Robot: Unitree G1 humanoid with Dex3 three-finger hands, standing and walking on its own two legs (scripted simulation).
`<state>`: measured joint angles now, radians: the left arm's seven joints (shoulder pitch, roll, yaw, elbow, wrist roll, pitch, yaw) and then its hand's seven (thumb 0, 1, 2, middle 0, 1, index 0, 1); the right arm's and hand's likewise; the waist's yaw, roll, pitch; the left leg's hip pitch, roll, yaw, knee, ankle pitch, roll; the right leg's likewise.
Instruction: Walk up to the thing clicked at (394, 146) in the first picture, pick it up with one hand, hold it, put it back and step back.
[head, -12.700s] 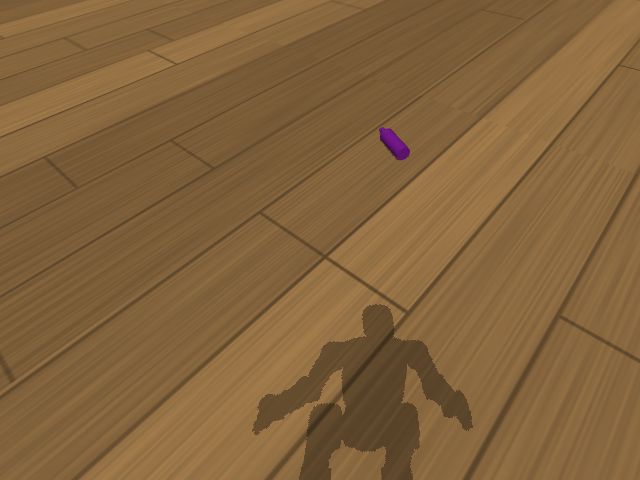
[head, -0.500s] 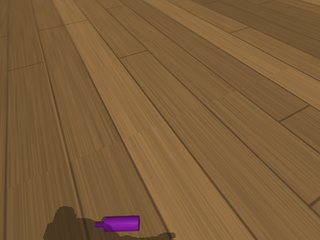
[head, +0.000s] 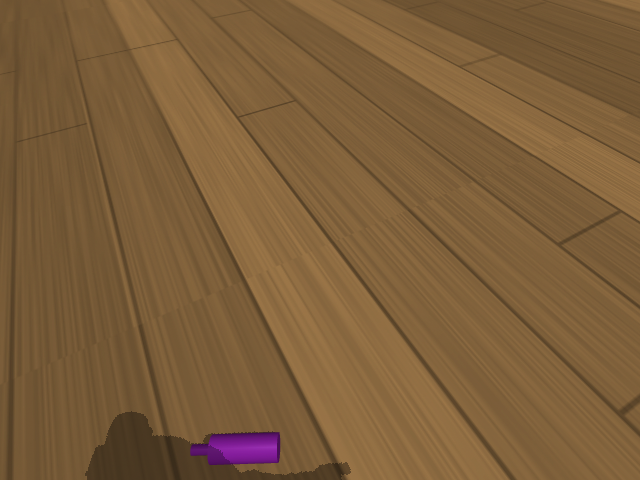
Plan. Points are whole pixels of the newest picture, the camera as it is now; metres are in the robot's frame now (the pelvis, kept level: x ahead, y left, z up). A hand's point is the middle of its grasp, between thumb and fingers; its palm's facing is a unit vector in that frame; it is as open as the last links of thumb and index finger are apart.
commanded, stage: stand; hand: left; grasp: from above
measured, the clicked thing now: (235, 448) +0.36 +0.30 -0.74
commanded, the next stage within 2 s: rise first in 0.56 s
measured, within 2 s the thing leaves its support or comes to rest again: neither
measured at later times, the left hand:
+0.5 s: hand out of the picture +0.07 +0.26 -0.16, palm faces -0.03 -0.94 -0.35, open 7.4 cm
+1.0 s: hand out of the picture +0.15 +0.26 -0.18, palm faces -0.07 -0.92 -0.39, open 10.7 cm
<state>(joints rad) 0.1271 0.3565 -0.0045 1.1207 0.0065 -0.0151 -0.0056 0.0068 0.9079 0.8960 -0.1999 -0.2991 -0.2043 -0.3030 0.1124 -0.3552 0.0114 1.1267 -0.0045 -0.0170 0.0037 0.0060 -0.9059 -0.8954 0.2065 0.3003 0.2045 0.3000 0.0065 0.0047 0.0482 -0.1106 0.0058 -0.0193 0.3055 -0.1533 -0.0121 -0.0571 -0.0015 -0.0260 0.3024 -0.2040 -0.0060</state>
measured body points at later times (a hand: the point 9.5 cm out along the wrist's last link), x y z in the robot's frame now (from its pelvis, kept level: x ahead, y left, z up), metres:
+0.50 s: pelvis +0.00 +0.00 +0.00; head +0.01 +0.00 +0.45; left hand +0.07 +0.31 -0.13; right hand +0.07 -0.30 -0.13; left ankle +0.01 +0.13 -0.75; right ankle -0.02 -0.11 -0.75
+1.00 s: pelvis -0.01 +0.01 -0.03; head +0.05 +0.01 +0.41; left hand +0.16 +0.31 -0.15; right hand +0.09 -0.26 -0.15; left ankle +0.01 +0.13 -0.75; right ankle -0.02 -0.11 -0.75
